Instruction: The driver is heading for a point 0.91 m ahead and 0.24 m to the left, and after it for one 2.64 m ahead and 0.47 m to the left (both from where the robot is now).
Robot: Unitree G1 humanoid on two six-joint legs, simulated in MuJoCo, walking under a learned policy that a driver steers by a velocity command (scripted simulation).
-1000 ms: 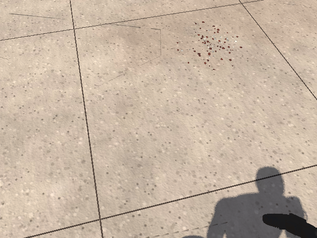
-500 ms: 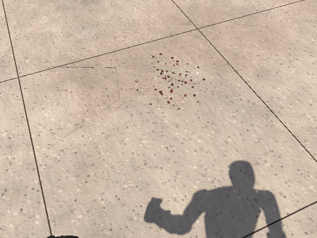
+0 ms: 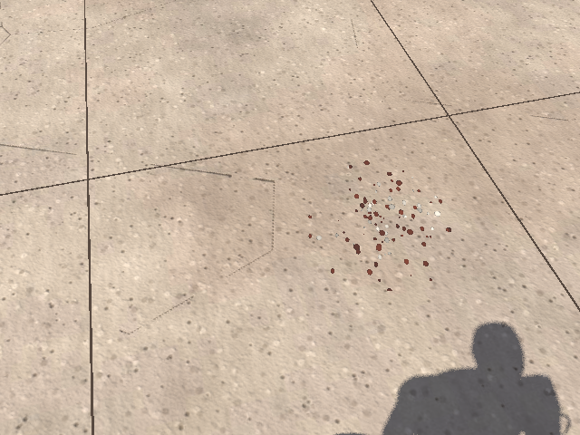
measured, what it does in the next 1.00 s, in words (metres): walks ahead: left foot, then right foot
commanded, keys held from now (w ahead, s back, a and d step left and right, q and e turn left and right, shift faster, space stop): w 0.68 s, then w+q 0.32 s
